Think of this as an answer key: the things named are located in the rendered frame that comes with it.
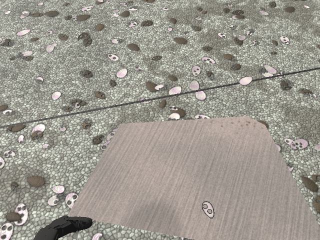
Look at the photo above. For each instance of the left robot hand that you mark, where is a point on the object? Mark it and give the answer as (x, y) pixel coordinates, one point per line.
(63, 226)

